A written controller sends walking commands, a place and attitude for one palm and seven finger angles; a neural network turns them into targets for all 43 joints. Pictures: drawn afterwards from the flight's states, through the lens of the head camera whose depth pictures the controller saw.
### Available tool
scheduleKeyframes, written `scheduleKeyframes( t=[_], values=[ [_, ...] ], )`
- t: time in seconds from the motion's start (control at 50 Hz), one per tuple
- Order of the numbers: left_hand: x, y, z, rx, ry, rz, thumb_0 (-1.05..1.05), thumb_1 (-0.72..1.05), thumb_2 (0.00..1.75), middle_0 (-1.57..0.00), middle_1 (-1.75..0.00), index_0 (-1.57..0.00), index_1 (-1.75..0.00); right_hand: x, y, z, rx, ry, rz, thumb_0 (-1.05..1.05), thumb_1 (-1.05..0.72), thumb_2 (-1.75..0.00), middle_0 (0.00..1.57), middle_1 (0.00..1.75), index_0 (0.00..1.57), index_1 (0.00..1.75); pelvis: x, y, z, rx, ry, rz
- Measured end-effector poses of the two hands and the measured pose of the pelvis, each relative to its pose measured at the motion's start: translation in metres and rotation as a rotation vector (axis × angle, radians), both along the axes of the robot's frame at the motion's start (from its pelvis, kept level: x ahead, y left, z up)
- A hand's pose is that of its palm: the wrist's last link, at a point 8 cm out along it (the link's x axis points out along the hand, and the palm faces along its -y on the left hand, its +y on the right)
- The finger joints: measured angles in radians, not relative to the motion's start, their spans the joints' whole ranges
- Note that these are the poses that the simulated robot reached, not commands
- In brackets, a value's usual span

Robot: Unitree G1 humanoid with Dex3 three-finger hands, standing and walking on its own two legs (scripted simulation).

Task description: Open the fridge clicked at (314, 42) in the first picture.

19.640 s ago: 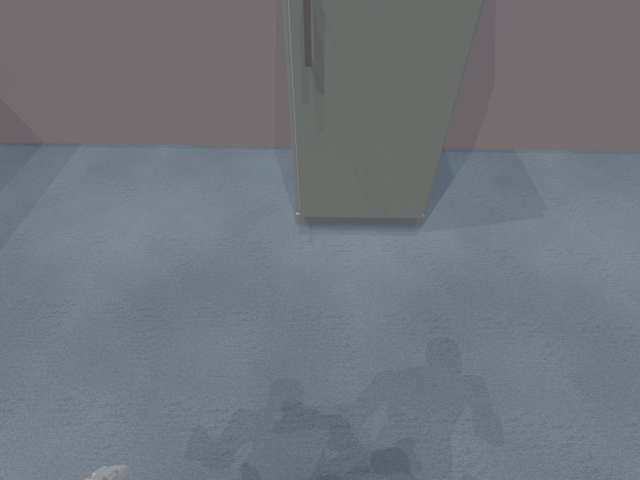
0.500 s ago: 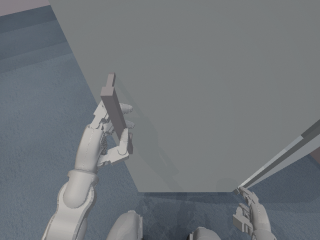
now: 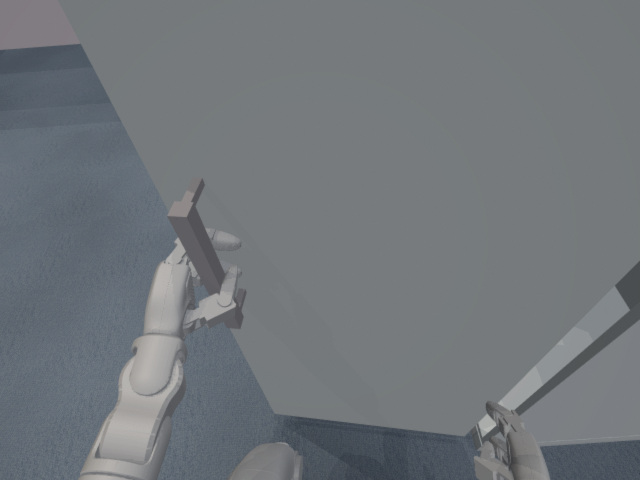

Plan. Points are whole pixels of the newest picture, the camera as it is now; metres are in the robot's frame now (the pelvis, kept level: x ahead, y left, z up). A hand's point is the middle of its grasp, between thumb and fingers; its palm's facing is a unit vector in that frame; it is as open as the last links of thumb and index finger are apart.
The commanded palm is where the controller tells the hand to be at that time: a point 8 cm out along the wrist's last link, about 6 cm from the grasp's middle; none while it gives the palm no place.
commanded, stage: stop walking and hold the door back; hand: left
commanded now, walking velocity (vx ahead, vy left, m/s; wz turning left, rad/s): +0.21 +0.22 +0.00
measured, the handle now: (218, 263) +0.34 +0.15 +0.10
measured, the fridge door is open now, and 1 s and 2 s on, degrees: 80 74 76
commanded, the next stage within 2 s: loosen the grip on the handle in 1.20 s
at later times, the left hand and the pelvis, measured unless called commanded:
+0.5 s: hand (233, 262) +0.34 +0.13 +0.10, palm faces +0.06 -0.97 -0.22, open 5.4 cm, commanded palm +0.32 +0.19 +0.09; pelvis -0.08 -0.01 -0.01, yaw +3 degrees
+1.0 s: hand (235, 262) +0.34 +0.13 +0.09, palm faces -0.03 -0.99 -0.14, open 5.4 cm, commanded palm +0.31 +0.20 +0.09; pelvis -0.05 +0.03 -0.01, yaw -1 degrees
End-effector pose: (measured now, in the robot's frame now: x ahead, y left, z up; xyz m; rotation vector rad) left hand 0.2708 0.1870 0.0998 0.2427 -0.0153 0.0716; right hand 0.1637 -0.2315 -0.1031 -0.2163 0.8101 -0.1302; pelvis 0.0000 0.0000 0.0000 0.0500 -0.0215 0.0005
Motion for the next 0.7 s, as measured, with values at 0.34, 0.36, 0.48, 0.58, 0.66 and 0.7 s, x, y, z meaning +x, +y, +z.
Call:
scheduleKeyframes(
  t=[0.34,0.36,0.48,0.58,0.66,0.7],
  values=[
    [0.024,-0.002,0.007,-0.051,0.001,-0.017,0.00,0.70,0.81,-0.44,-1.40,-0.45,-1.40,-0.083,-0.002,0.008,-0.039,0.016,0.006,0.01,-0.91,-0.90,0.20,0.30,0.20,0.30,-0.078,0.005,-0.005,-0.035,0.005,0.051],
    [0.026,-0.001,0.008,-0.045,0.013,-0.019,0.00,0.70,0.80,-0.44,-1.40,-0.45,-1.40,-0.095,0.001,0.004,-0.024,0.045,-0.003,0.01,-0.91,-0.90,0.20,0.30,0.20,0.30,-0.080,0.005,-0.003,-0.045,0.005,0.058],
    [0.041,-0.001,0.010,-0.031,0.054,-0.007,-0.02,0.69,0.78,-0.45,-1.40,-0.47,-1.40,-0.156,0.010,-0.031,0.037,0.244,-0.011,0.01,-0.91,-0.90,0.20,0.30,0.20,0.30,-0.079,-0.005,-0.009,-0.051,-0.002,0.050],
    [0.053,-0.003,0.008,-0.036,0.049,0.019,-0.04,0.68,0.79,-0.45,-1.40,-0.47,-1.40,-0.174,-0.013,-0.045,0.017,0.276,-0.091,0.01,-0.93,-0.90,0.21,0.30,0.20,0.30,-0.081,-0.007,-0.015,-0.052,-0.020,0.041],
    [0.062,-0.003,0.007,-0.061,0.067,0.011,-0.05,0.70,0.79,-0.45,-1.40,-0.46,-1.40,-0.177,-0.029,-0.031,-0.031,0.253,-0.132,0.01,-0.92,-0.90,0.21,0.30,0.20,0.30,-0.079,-0.002,-0.008,-0.030,-0.022,0.030],
    [0.065,-0.004,0.006,-0.074,0.063,-0.001,-0.05,0.71,0.79,-0.45,-1.40,-0.46,-1.40,-0.175,-0.035,-0.021,-0.057,0.229,-0.145,0.01,-0.92,-0.90,0.21,0.30,0.20,0.30,-0.077,0.002,-0.006,-0.021,-0.019,0.022]
  ],
)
